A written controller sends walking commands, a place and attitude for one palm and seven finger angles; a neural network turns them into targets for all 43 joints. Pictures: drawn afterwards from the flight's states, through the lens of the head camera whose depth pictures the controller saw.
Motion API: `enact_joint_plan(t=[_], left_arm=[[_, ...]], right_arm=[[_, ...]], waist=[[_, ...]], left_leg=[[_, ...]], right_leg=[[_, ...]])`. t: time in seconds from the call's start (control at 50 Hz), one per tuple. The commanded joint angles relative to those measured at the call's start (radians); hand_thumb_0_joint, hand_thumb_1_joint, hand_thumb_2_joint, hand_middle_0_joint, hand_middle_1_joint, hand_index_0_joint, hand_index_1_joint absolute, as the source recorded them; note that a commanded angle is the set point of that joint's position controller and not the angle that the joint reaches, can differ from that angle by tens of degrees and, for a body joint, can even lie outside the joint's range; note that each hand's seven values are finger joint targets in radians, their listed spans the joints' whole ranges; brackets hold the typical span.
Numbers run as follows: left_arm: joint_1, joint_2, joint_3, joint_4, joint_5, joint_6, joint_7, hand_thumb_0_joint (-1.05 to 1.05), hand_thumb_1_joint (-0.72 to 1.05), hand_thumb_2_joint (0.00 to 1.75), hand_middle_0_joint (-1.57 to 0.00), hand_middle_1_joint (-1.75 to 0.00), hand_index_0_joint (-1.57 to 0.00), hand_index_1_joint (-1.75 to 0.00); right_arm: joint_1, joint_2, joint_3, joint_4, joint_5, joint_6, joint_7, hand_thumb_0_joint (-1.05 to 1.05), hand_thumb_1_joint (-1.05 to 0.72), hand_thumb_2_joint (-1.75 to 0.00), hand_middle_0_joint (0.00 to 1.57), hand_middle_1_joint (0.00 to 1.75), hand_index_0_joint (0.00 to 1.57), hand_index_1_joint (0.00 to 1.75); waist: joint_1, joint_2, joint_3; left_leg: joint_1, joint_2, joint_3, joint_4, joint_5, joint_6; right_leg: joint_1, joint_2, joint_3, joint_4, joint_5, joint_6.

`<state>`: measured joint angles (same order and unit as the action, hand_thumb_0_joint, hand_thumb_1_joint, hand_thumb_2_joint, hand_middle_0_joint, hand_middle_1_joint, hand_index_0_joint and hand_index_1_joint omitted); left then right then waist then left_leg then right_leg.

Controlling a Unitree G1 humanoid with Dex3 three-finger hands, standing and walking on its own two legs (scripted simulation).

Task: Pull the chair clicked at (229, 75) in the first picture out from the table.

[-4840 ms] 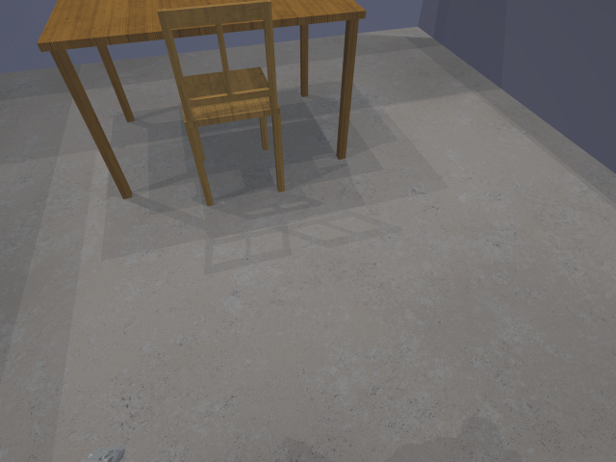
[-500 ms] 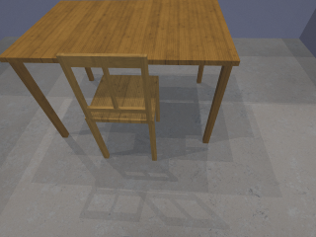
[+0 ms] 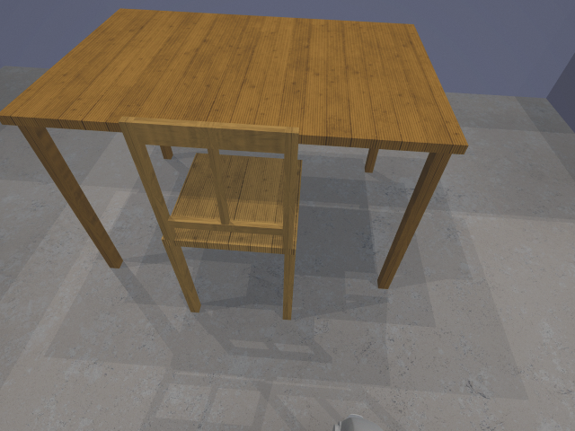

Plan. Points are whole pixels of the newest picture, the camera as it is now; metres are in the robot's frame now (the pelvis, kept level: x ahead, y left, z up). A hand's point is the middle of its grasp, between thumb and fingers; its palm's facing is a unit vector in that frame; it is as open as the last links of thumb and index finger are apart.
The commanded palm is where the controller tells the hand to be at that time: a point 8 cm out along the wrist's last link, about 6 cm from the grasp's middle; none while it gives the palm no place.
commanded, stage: take the last steps up to it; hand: left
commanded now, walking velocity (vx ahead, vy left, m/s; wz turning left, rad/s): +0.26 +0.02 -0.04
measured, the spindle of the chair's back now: (219, 188) +0.65 +0.20 -0.11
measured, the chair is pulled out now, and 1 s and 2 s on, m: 0.00 0.00 0.00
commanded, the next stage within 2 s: come to a stop and stand still in 0.32 s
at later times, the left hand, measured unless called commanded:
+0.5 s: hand (195, 411) +0.18 +0.16 -0.17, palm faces +0.06 -0.98 -0.19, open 7.3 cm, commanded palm none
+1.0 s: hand (194, 412) +0.18 +0.16 -0.17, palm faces -0.01 -0.96 -0.29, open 7.4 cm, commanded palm none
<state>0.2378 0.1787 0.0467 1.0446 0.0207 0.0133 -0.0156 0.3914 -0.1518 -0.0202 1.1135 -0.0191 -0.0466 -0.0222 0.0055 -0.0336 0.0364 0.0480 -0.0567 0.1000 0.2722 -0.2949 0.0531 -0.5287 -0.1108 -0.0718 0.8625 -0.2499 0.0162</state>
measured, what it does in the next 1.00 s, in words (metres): walks ahead: right foot, then left foot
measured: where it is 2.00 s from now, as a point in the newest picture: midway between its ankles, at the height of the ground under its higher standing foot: outside the picture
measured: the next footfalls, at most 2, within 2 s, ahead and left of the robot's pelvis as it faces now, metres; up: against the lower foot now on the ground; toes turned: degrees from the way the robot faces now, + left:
right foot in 0.14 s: +0.18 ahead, -0.12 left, +0.00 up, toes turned -7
left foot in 0.54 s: +0.27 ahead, +0.11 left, +0.00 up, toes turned +5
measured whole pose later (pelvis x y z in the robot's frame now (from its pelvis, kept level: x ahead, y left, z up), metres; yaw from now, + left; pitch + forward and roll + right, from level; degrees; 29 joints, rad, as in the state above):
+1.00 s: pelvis +0.15 -0.04 -0.01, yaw -3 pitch -1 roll +1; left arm 0.25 0.18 0.04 1.04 0.02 0.03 0.03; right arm 0.13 -0.19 -0.06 1.05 -0.01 0.06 -0.02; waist 0.01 0.04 0.06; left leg -0.37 0.07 0.07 0.60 -0.32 -0.02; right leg -0.23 -0.04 -0.05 0.59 -0.34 -0.01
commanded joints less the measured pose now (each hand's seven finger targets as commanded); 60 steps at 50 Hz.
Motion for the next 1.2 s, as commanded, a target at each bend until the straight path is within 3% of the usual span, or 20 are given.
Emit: enact_joint_plan(t=[0.0,0.04,0.08,0.1,0.12,0.14,0.2,0.28,0.42,0.48,0.52,0.58,0.66,0.76,0.86,0.88,0.92,0.96,1.04,1.18], left_arm=[[-0.130,0.044,0.006,-0.108,-0.002,-0.033,-0.001,0.00,0.90,0.90,-0.20,-0.30,-0.20,-0.30],[-0.111,0.047,0.011,-0.110,-0.003,-0.041,-0.001,0.00,0.90,0.90,-0.20,-0.30,-0.20,-0.30],[0.072,0.071,0.021,-0.052,0.003,-0.056,0.003,0.00,0.90,0.90,-0.20,-0.30,-0.20,-0.30],[0.205,0.129,0.037,-0.015,0.008,-0.069,0.011,0.00,0.90,0.90,-0.20,-0.30,-0.20,-0.30],[0.310,0.226,0.063,0.008,0.006,-0.076,0.022,0.00,0.90,0.90,-0.20,-0.30,-0.20,-0.30],[0.315,0.248,0.064,0.010,-0.014,-0.072,0.026,0.00,0.90,0.90,-0.20,-0.30,-0.20,-0.30],[0.059,0.127,0.033,-0.051,-0.009,-0.070,0.039,0.00,0.90,0.90,-0.20,-0.30,-0.20,-0.30],[-0.002,0.076,0.019,-0.054,0.001,-0.077,0.037,0.00,0.90,0.90,-0.20,-0.30,-0.20,-0.30],[0.052,0.113,0.022,-0.020,0.001,-0.067,0.033,0.00,0.90,0.90,-0.20,-0.30,-0.20,-0.30],[0.038,0.090,0.005,0.000,-0.010,-0.049,0.045,0.00,0.90,0.90,-0.20,-0.30,-0.20,-0.30],[0.106,0.039,-0.014,0.016,-0.016,-0.032,0.055,0.00,0.90,0.90,-0.20,-0.30,-0.20,-0.30],[0.126,0.064,-0.020,0.036,-0.017,-0.001,0.060,0.00,0.90,0.90,-0.20,-0.30,-0.20,-0.30],[0.124,0.084,-0.007,0.022,-0.010,0.018,0.054,0.00,0.90,0.90,-0.20,-0.30,-0.20,-0.30],[0.098,0.060,0.011,-0.023,-0.005,0.029,0.052,0.00,0.90,0.90,-0.20,-0.30,-0.20,-0.30],[0.175,0.047,0.007,-0.016,-0.003,0.018,0.050,0.00,0.90,0.90,-0.20,-0.30,-0.20,-0.30],[0.187,0.068,0.007,-0.010,0.005,0.012,0.052,0.00,0.90,0.90,-0.20,-0.30,-0.20,-0.30],[0.066,0.181,0.007,-0.047,0.009,0.001,0.052,0.00,0.90,0.90,-0.20,-0.30,-0.20,-0.30],[0.001,0.174,0.009,-0.059,0.008,-0.006,0.055,0.00,0.90,0.90,-0.20,-0.30,-0.20,-0.30],[-0.030,0.133,-0.005,-0.037,-0.005,-0.014,0.052,0.00,0.90,0.90,-0.20,-0.30,-0.20,-0.30],[0.032,0.110,-0.013,0.033,-0.021,-0.017,0.050,0.00,0.90,0.90,-0.20,-0.30,-0.20,-0.30]], right_arm=[[0.064,-0.142,-0.032,-0.013,-0.005,-0.022,-0.009,0.00,-0.90,-0.90,0.20,0.30,0.20,0.30],[0.069,-0.138,-0.032,0.000,-0.008,-0.020,-0.009,0.00,-0.90,-0.90,0.20,0.30,0.20,0.30],[0.057,-0.144,-0.028,0.006,0.001,-0.020,-0.010,0.00,-0.90,-0.90,0.20,0.30,0.20,0.30],[0.065,-0.123,-0.027,0.001,0.012,-0.025,-0.004,0.00,-0.90,-0.90,0.20,0.30,0.20,0.30],[0.123,-0.074,-0.023,-0.024,0.021,-0.035,0.002,0.00,-0.90,-0.90,0.20,0.30,0.20,0.30],[0.080,-0.099,-0.028,-0.042,0.022,-0.024,-0.002,0.00,-0.90,-0.90,0.20,0.30,0.20,0.30],[-0.022,-0.059,-0.031,-0.057,0.000,0.002,0.012,0.00,-0.90,-0.90,0.20,0.30,0.20,0.30],[0.063,-0.006,-0.025,-0.033,-0.007,0.036,0.018,0.00,-0.90,-0.90,0.20,0.30,0.20,0.30],[-0.097,-0.027,-0.020,-0.084,-0.002,0.018,0.023,0.00,-0.90,-0.90,0.20,0.30,0.20,0.30],[-0.061,-0.036,-0.004,-0.048,0.003,0.011,0.008,0.00,-0.90,-0.90,0.20,0.30,0.20,0.30],[-0.063,-0.124,-0.010,-0.046,0.003,0.004,-0.003,0.00,-0.90,-0.90,0.20,0.30,0.20,0.30],[-0.151,-0.145,-0.014,-0.057,0.015,0.023,-0.024,0.00,-0.90,-0.90,0.20,0.30,0.20,0.30],[-0.165,-0.187,-0.048,-0.073,0.008,0.041,-0.039,0.00,-0.90,-0.90,0.20,0.30,0.20,0.30],[-0.211,-0.204,-0.073,-0.109,0.000,0.063,-0.034,0.00,-0.90,-0.90,0.20,0.30,0.20,0.30],[-0.266,-0.180,-0.071,-0.123,0.002,0.068,-0.012,0.00,-0.90,-0.90,0.20,0.30,0.20,0.30],[-0.259,-0.156,-0.070,-0.124,0.008,0.070,-0.007,0.00,-0.90,-0.90,0.20,0.30,0.20,0.30],[-0.254,-0.061,-0.047,-0.149,0.016,0.083,0.011,0.00,-0.90,-0.90,0.20,0.30,0.20,0.30],[-0.277,-0.071,-0.044,-0.140,0.005,0.094,0.010,0.00,-0.90,-0.90,0.20,0.30,0.20,0.30],[-0.159,-0.064,-0.030,-0.060,0.010,0.075,0.004,0.00,-0.90,-0.90,0.20,0.30,0.20,0.30],[-0.134,-0.086,0.000,0.004,0.007,0.042,-0.011,0.00,-0.90,-0.90,0.20,0.30,0.20,0.30]], waist=[[-0.033,0.125,0.137],[-0.019,0.109,0.125],[0.065,0.076,0.030],[0.115,-0.001,-0.056],[0.116,-0.209,-0.186],[0.113,-0.165,-0.190],[0.024,0.013,0.008],[-0.051,-0.082,0.020],[0.005,-0.091,0.014],[-0.022,-0.040,-0.018],[0.008,0.118,-0.054],[0.019,0.283,-0.010],[-0.003,0.202,-0.085],[-0.011,0.159,-0.140],[0.029,0.159,-0.126],[0.033,0.080,-0.103],[-0.009,-0.192,0.005],[-0.004,-0.210,0.044],[-0.038,-0.097,0.016],[0.010,0.098,-0.002]], left_leg=[[-0.072,0.320,-0.158,-0.057,0.398,0.143],[-0.095,0.314,-0.147,0.003,0.469,0.130],[-0.146,0.246,-0.075,0.235,0.603,0.080],[-0.288,0.190,-0.037,0.460,0.499,0.041],[-0.524,0.051,0.025,0.770,-0.021,-0.008],[-0.558,0.047,-0.058,0.980,-0.280,-0.003],[-0.584,0.163,-0.137,0.980,-0.095,-0.009],[-0.444,0.164,-0.062,0.743,-0.016,-0.053],[-0.422,0.135,-0.034,0.417,0.016,-0.071],[-0.201,0.128,-0.046,0.156,0.260,-0.087],[-0.135,0.280,-0.159,0.139,0.656,-0.025],[-0.217,0.345,-0.221,0.042,0.736,0.056],[-0.081,0.403,-0.228,0.081,0.914,0.131],[-0.088,0.399,-0.175,0.111,0.764,0.142],[-0.282,0.327,-0.142,0.116,0.296,0.064],[-0.328,0.264,-0.110,0.174,0.158,0.019],[-0.390,0.104,-0.025,0.336,-0.138,-0.073],[-0.351,0.108,-0.077,0.448,-0.129,-0.060],[-0.270,0.108,-0.076,0.320,0.020,-0.067],[-0.252,0.169,-0.141,0.093,0.214,-0.061]], right_leg=[[-0.032,0.010,-0.013,-0.132,-0.005,-0.027],[0.070,0.041,-0.031,-0.204,-0.017,-0.050],[0.342,0.096,-0.065,-0.326,0.071,-0.072],[0.567,-0.004,0.068,-0.349,0.124,-0.119],[0.778,-0.284,0.472,-0.470,0.263,-0.241],[0.709,-0.369,0.584,-0.565,0.273,-0.309],[0.336,-0.260,0.354,-0.645,0.016,-0.243],[0.167,-0.147,0.106,-0.673,0.158,-0.180],[0.309,-0.148,0.123,-0.630,0.234,-0.185],[0.286,-0.068,0.049,-0.482,0.335,-0.104],[0.281,0.014,0.028,-0.421,0.093,-0.032],[0.322,0.040,0.000,-0.320,-0.119,0.010],[0.190,0.047,0.047,-0.084,-0.269,0.006],[0.134,0.062,0.064,0.043,-0.276,0.015],[0.350,0.066,0.013,-0.317,-0.057,0.003],[0.385,0.049,0.035,-0.459,0.032,0.004],[0.202,-0.203,0.309,-0.650,-0.072,-0.117],[0.102,-0.173,0.310,-0.662,-0.089,-0.157],[0.193,-0.083,0.162,-0.544,0.088,-0.123],[0.355,-0.003,0.122,-0.521,0.094,-0.039]])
